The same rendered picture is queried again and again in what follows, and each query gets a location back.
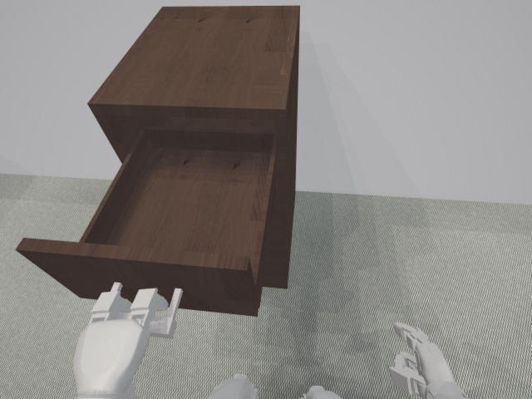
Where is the left robot thigh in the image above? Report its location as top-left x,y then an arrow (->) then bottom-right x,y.
206,378 -> 259,399

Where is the cabinet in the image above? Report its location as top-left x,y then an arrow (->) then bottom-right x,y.
87,6 -> 300,289

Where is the robot right hand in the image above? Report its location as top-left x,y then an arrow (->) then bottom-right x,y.
390,323 -> 456,399

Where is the handle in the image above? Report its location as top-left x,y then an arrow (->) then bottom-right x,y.
111,282 -> 183,339

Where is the right robot forearm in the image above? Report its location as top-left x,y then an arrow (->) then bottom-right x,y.
425,381 -> 468,399

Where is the robot left shin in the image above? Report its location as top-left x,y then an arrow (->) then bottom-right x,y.
233,374 -> 249,381

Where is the drawer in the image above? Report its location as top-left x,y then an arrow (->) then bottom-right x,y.
15,126 -> 277,317

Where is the robot left hand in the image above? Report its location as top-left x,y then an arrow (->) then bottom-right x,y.
73,288 -> 169,399

